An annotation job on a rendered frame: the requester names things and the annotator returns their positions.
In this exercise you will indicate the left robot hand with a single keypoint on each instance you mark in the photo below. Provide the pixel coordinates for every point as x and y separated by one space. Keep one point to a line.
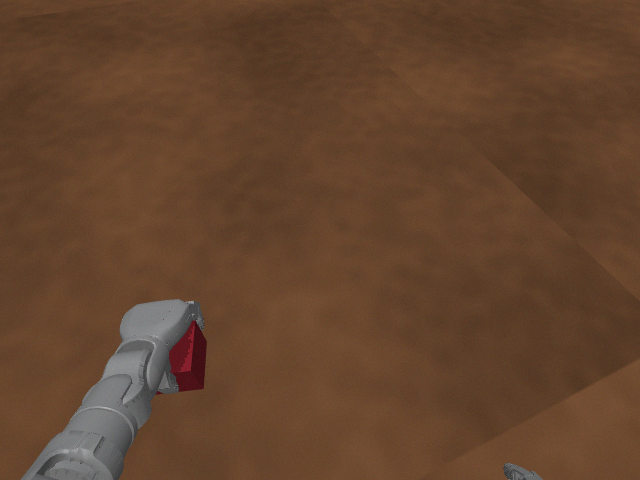
166 320

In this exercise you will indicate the left robot arm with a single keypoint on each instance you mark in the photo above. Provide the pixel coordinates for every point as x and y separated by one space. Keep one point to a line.
94 443

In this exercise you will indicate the right robot hand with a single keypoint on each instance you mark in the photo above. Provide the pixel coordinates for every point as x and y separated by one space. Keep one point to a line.
514 472

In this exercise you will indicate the cube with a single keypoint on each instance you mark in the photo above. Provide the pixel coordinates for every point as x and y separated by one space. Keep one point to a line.
187 359

